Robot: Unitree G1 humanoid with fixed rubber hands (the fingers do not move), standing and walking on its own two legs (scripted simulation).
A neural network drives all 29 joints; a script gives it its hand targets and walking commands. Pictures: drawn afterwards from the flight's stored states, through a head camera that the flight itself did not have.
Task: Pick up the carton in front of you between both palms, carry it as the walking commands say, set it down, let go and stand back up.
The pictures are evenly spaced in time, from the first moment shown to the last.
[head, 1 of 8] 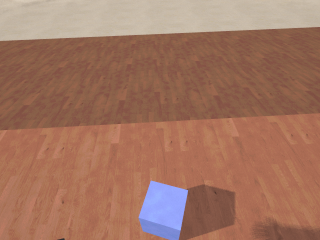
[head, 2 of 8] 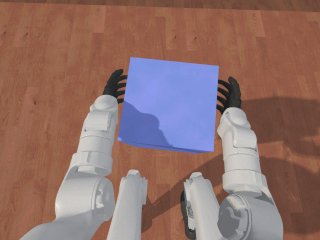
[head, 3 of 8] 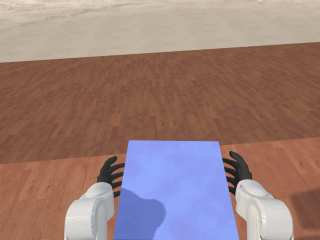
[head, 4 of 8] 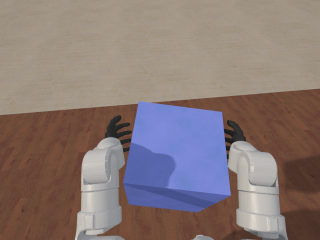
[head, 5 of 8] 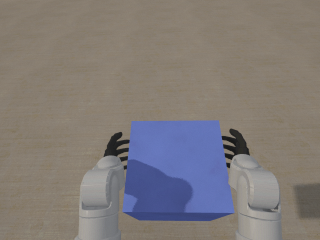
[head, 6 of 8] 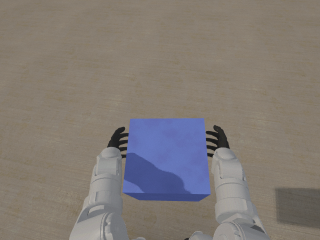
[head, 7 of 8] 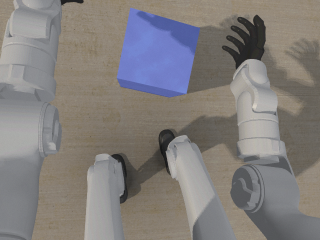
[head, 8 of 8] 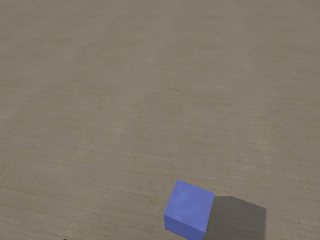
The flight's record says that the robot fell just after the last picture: no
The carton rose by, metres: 0.67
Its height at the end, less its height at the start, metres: -0.45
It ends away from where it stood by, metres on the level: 5.52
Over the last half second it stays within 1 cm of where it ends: yes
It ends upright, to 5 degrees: yes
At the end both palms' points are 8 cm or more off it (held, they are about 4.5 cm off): yes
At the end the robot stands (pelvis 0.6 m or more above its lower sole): yes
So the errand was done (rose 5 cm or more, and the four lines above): yes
